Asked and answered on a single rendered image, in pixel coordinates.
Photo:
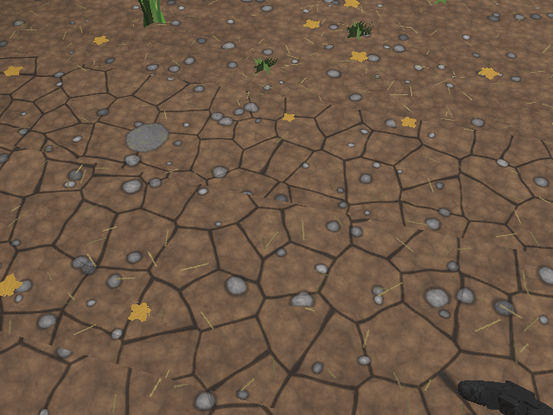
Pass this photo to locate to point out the right robot hand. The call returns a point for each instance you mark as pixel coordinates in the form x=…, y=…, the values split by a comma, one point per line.
x=509, y=398

